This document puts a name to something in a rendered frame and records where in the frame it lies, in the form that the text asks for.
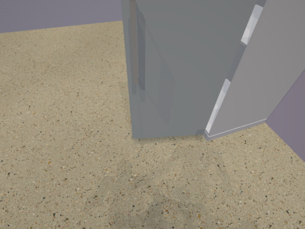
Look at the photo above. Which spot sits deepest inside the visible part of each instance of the fridge door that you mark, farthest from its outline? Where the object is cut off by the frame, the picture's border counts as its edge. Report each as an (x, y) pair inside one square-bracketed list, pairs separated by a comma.
[(185, 49)]

